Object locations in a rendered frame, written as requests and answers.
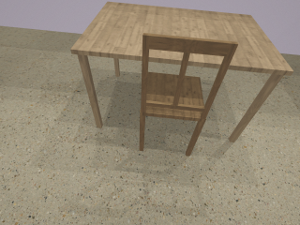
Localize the table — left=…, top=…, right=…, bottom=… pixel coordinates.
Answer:
left=70, top=1, right=294, bottom=143

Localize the chair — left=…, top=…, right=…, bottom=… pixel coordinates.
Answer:
left=139, top=33, right=238, bottom=157

